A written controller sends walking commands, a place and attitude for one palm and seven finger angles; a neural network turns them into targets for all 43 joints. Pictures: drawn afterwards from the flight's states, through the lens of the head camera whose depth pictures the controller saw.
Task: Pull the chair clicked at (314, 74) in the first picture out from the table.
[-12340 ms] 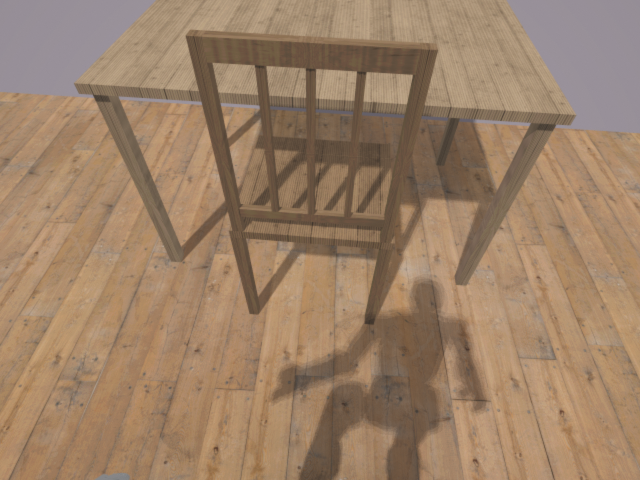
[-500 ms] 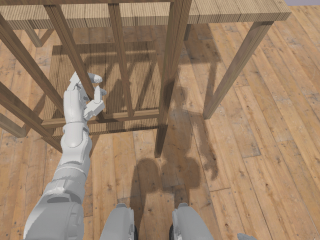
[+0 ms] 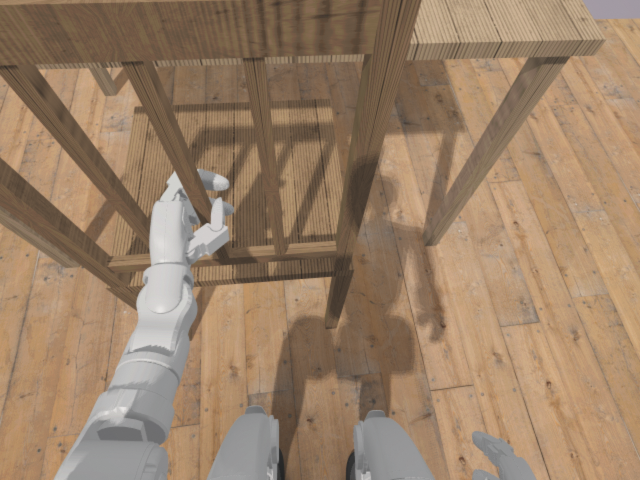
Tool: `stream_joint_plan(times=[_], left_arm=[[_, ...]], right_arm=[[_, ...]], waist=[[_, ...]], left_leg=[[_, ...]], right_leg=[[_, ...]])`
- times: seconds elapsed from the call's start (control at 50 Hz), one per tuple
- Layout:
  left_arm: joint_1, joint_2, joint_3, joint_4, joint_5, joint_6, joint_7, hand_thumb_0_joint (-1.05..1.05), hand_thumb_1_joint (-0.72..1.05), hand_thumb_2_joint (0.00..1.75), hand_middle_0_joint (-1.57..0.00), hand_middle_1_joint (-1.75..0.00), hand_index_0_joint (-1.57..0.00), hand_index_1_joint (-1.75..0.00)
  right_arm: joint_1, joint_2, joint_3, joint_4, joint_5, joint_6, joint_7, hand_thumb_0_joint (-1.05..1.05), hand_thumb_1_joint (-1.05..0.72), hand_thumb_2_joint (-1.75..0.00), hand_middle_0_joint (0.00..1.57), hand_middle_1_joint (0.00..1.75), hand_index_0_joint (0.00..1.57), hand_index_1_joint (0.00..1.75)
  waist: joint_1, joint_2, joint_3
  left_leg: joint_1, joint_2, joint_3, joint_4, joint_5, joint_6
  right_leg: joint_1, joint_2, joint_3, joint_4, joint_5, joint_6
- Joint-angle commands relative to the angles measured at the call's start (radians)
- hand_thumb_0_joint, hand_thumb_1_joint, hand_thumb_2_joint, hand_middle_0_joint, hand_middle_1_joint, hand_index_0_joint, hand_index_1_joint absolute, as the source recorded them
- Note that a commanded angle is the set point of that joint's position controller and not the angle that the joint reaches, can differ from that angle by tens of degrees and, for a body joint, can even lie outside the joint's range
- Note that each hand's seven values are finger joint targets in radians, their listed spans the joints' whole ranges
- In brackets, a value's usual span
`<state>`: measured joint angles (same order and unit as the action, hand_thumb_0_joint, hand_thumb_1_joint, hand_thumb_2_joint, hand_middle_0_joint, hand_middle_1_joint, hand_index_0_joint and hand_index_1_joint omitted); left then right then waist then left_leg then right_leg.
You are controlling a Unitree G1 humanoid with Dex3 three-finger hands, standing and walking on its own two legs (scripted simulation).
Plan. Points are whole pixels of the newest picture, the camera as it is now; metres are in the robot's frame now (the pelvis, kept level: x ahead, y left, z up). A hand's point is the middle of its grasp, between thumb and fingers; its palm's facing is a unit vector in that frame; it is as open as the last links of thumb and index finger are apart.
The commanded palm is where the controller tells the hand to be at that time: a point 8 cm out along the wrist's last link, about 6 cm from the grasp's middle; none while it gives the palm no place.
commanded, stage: step backward, pulling the chair out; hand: left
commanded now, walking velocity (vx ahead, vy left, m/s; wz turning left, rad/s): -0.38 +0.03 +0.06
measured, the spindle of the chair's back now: (194, 188) +0.45 +0.15 +0.05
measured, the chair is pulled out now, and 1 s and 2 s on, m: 0.05 0.18 0.24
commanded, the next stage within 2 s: none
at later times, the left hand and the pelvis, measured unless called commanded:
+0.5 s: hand (219, 254) +0.37 +0.12 +0.02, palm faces -0.04 -0.99 -0.14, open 5.0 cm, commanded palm +0.36 +0.17 +0.02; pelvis +0.00 +0.01 +0.08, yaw -2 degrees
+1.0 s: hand (213, 327) +0.29 +0.12 +0.02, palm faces -0.03 -0.99 -0.15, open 5.0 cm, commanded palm +0.29 +0.17 +0.03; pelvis -0.07 +0.01 +0.08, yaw +0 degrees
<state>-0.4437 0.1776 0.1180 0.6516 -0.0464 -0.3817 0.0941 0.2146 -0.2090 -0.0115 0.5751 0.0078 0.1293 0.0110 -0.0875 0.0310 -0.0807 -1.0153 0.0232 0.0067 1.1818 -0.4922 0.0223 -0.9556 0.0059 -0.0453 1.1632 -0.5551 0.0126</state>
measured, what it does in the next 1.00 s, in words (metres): rises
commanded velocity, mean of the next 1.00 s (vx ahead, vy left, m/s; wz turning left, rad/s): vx -0.38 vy -0.04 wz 0.10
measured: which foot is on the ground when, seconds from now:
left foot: down 0.00-1.00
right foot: down 0.00-1.00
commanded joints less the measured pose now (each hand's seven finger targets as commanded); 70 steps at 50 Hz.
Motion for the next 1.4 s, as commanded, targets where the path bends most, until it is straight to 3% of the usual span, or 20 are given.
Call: stream_joint_plan(times=[0.0, 0.08, 0.14, 0.36, 0.44, 0.5, 0.58, 0.64, 0.72, 0.86, 0.92, 1.0, 1.06, 1.08, 1.14, 1.22, 1.26, 1.3, 1.32, 1.38], left_arm=[[-0.195, 0.145, -0.056, -0.145, 0.031, 0.132, 0.027, 0.00, 0.90, 0.90, -0.50, -1.45, -0.50, -1.45], [-0.285, 0.148, -0.073, 0.054, 0.029, 0.172, 0.039, 0.00, 0.90, 0.90, -0.50, -1.45, -0.50, -1.45], [-0.373, 0.155, -0.078, 0.149, 0.028, 0.148, 0.028, 0.00, 0.90, 0.90, -0.50, -1.45, -0.50, -1.45], [-0.315, 0.115, -0.086, 0.207, 0.031, 0.103, -0.016, 0.00, 0.90, 0.90, -0.50, -1.45, -0.50, -1.45], [-0.281, 0.154, -0.050, 0.179, 0.030, 0.097, -0.015, 0.00, 0.90, 0.90, -0.50, -1.45, -0.50, -1.45], [-0.294, 0.149, -0.063, 0.159, 0.027, 0.093, -0.013, 0.00, 0.90, 0.90, -0.50, -1.45, -0.50, -1.45], [-0.331, 0.187, -0.062, 0.179, 0.022, 0.090, -0.002, 0.00, 0.90, 0.90, -0.50, -1.45, -0.50, -1.45], [-0.346, 0.235, -0.040, 0.222, 0.021, 0.093, 0.012, 0.00, 0.90, 0.90, -0.50, -1.45, -0.50, -1.45], [-0.374, 0.196, -0.080, 0.236, 0.011, 0.092, 0.017, 0.00, 0.90, 0.90, -0.50, -1.45, -0.50, -1.45], [-0.381, 0.148, -0.110, 0.224, 0.008, 0.065, 0.018, 0.00, 0.90, 0.90, -0.50, -1.45, -0.50, -1.45], [-0.400, 0.131, -0.117, 0.206, 0.009, 0.065, 0.015, 0.00, 0.90, 0.90, -0.50, -1.45, -0.50, -1.45], [-0.402, 0.146, -0.102, 0.210, 0.017, 0.067, 0.017, 0.00, 0.90, 0.90, -0.50, -1.45, -0.50, -1.45], [-0.389, 0.173, -0.086, 0.220, 0.020, 0.072, 0.021, 0.00, 0.90, 0.90, -0.50, -1.45, -0.50, -1.45], [-0.387, 0.175, -0.086, 0.221, 0.018, 0.069, 0.022, 0.00, 0.90, 0.90, -0.50, -1.45, -0.50, -1.45], [-0.350, 0.234, -0.054, 0.252, 0.027, 0.061, 0.040, 0.00, 0.90, 0.90, -0.50, -1.45, -0.50, -1.45], [-0.369, 0.214, -0.050, 0.251, 0.037, 0.070, 0.034, 0.00, 0.90, 0.90, -0.50, -1.45, -0.50, -1.45], [-0.370, 0.204, -0.058, 0.251, 0.031, 0.081, 0.032, 0.00, 0.90, 0.90, -0.50, -1.45, -0.50, -1.45], [-0.380, 0.165, -0.081, 0.229, 0.025, 0.073, 0.023, 0.00, 0.90, 0.90, -0.50, -1.45, -0.50, -1.45], [-0.386, 0.137, -0.095, 0.236, 0.024, 0.072, 0.016, 0.00, 0.90, 0.90, -0.50, -1.45, -0.50, -1.45], [-0.436, 0.119, -0.104, 0.176, 0.040, 0.066, 0.007, 0.00, 0.90, 0.90, -0.50, -1.45, -0.50, -1.45]], right_arm=[[0.127, -0.142, -0.033, -0.132, 0.045, 0.033, -0.073, 0.00, -0.90, -0.90, 0.20, 0.30, 0.20, 0.30], [0.128, -0.162, -0.022, -0.066, 0.041, 0.042, -0.100, 0.00, -0.90, -0.90, 0.20, 0.30, 0.20, 0.30], [0.149, -0.172, -0.028, -0.021, 0.036, 0.027, -0.116, 0.00, -0.90, -0.90, 0.20, 0.30, 0.20, 0.30], [0.128, -0.167, -0.050, 0.030, 0.011, -0.051, -0.109, 0.00, -0.90, -0.90, 0.20, 0.30, 0.20, 0.30], [0.103, -0.173, -0.052, 0.022, 0.010, -0.068, -0.105, 0.00, -0.90, -0.90, 0.20, 0.30, 0.20, 0.30], [0.096, -0.169, -0.050, 0.025, 0.021, -0.085, -0.109, 0.00, -0.90, -0.90, 0.20, 0.30, 0.20, 0.30], [0.099, -0.170, -0.051, 0.054, 0.037, -0.110, -0.122, 0.00, -0.90, -0.90, 0.20, 0.30, 0.20, 0.30], [0.084, -0.182, -0.050, 0.073, 0.044, -0.126, -0.129, 0.00, -0.90, -0.90, 0.20, 0.30, 0.20, 0.30], [0.051, -0.184, -0.042, 0.089, 0.051, -0.147, -0.130, 0.00, -0.90, -0.90, 0.20, 0.30, 0.20, 0.30], [0.029, -0.195, -0.038, 0.096, 0.045, -0.187, -0.147, 0.00, -0.90, -0.90, 0.20, 0.30, 0.20, 0.30], [0.022, -0.184, -0.037, 0.086, 0.032, -0.196, -0.145, 0.00, -0.90, -0.90, 0.20, 0.30, 0.20, 0.30], [0.029, -0.180, -0.037, 0.096, 0.024, -0.212, -0.144, 0.00, -0.90, -0.90, 0.20, 0.30, 0.20, 0.30], [0.016, -0.177, -0.037, 0.090, 0.026, -0.222, -0.144, 0.00, -0.90, -0.90, 0.20, 0.30, 0.20, 0.30], [0.023, -0.174, -0.037, 0.087, 0.027, -0.229, -0.143, 0.00, -0.90, -0.90, 0.20, 0.30, 0.20, 0.30], [0.057, -0.174, -0.047, 0.110, 0.030, -0.242, -0.141, 0.00, -0.90, -0.90, 0.20, 0.30, 0.20, 0.30], [0.039, -0.169, -0.033, 0.142, 0.027, -0.249, -0.130, 0.00, -0.90, -0.90, 0.20, 0.30, 0.20, 0.30], [0.053, -0.180, -0.026, 0.158, 0.027, -0.247, -0.137, 0.00, -0.90, -0.90, 0.20, 0.30, 0.20, 0.30], [0.054, -0.199, -0.038, 0.141, 0.026, -0.242, -0.146, 0.00, -0.90, -0.90, 0.20, 0.30, 0.20, 0.30], [0.069, -0.196, -0.048, 0.141, 0.031, -0.237, -0.138, 0.00, -0.90, -0.90, 0.20, 0.30, 0.20, 0.30], [0.037, -0.175, -0.045, 0.112, 0.009, -0.212, -0.139, 0.00, -0.90, -0.90, 0.20, 0.30, 0.20, 0.30]], waist=[[-0.002, -0.003, -0.494], [-0.006, -0.054, -0.379], [-0.001, 0.027, -0.371], [0.022, 0.159, -0.342], [0.032, 0.118, -0.317], [0.030, 0.045, -0.320], [0.019, -0.024, -0.342], [0.023, -0.029, -0.304], [0.027, -0.075, -0.233], [0.050, 0.056, -0.227], [0.056, 0.127, -0.215], [0.057, 0.092, -0.213], [0.062, 0.070, -0.163], [0.060, 0.005, -0.151], [0.050, -0.162, -0.170], [0.053, -0.170, -0.219], [0.042, -0.117, -0.216], [0.052, -0.049, -0.240], [0.055, -0.065, -0.257], [0.050, 0.104, -0.300]], left_leg=[[0.561, 0.030, -0.046, -0.370, 0.386, 0.018], [0.531, 0.052, -0.031, -0.469, 0.500, 0.012], [0.675, 0.082, -0.041, -0.513, 0.740, 0.008], [1.004, 0.189, -0.152, -0.601, 1.128, 0.025], [0.946, 0.203, -0.147, -0.621, 1.018, 0.031], [0.846, 0.174, -0.104, -0.614, 0.810, 0.016], [0.751, 0.094, -0.033, -0.572, 0.548, -0.029], [0.722, 0.054, -0.030, -0.566, 0.393, -0.035], [0.725, 0.027, -0.033, -0.594, 0.263, -0.030], [0.777, 0.140, -0.169, -0.769, 0.316, 0.031], [0.766, 0.199, -0.229, -0.791, 0.317, 0.053], [0.733, 0.195, -0.209, -0.743, 0.356, 0.050], [0.597, 0.159, -0.167, -0.728, 0.163, 0.034], [0.588, 0.126, -0.138, -0.687, 0.100, 0.021], [0.667, -0.015, -0.038, -0.424, 0.066, -0.047], [0.597, -0.015, -0.102, -0.386, 0.052, -0.053], [0.660, 0.011, -0.099, -0.600, 0.190, -0.048], [0.718, 0.101, -0.148, -0.705, 0.545, -0.011], [0.754, 0.128, -0.145, -0.681, 0.614, -0.003], [0.782, 0.181, -0.212, -0.668, 0.833, 0.018]], right_leg=[[0.488, -0.056, 0.070, -0.386, 0.591, -0.022], [0.639, -0.114, 0.098, -0.475, 0.846, 0.005], [0.634, -0.112, 0.085, -0.512, 0.922, 0.002], [0.492, -0.036, 0.061, -0.547, 0.452, -0.009], [0.556, -0.039, 0.065, -0.561, 0.459, -0.013], [0.648, -0.057, 0.079, -0.620, 0.626, -0.015], [0.723, -0.159, 0.151, -0.657, 0.842, -0.043], [0.722, -0.202, 0.183, -0.704, 0.770, -0.045], [0.660, -0.224, 0.185, -0.785, 0.491, -0.035], [0.583, -0.062, 0.074, -0.629, 0.258, -0.005], [0.561, -0.044, 0.072, -0.527, 0.218, -0.016], [0.610, -0.047, 0.085, -0.556, 0.262, -0.023], [0.654, -0.081, 0.129, -0.598, 0.195, -0.037], [0.633, -0.108, 0.163, -0.654, 0.154, -0.044], [0.545, -0.294, 0.372, -0.886, 0.076, -0.123], [0.741, -0.344, 0.278, -0.768, 0.598, -0.149], [0.748, -0.286, 0.194, -0.683, 0.700, -0.101], [0.727, -0.142, 0.093, -0.596, 0.669, -0.017], [0.712, -0.111, 0.091, -0.603, 0.624, -0.005], [0.717, -0.085, 0.073, -0.509, 0.599, -0.005]])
